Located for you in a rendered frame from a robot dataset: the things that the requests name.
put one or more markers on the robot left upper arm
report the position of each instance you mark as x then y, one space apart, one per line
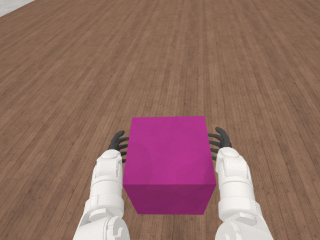
108 228

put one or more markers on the left robot forearm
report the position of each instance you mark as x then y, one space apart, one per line
105 197

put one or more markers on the robot right hand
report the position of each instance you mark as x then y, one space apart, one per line
223 138

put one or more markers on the robot left hand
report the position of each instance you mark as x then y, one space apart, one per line
116 140

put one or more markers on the robot right upper arm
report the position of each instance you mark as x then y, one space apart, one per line
235 230

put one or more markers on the right robot forearm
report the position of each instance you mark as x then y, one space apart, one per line
237 199

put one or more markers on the carton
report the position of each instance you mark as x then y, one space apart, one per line
168 167

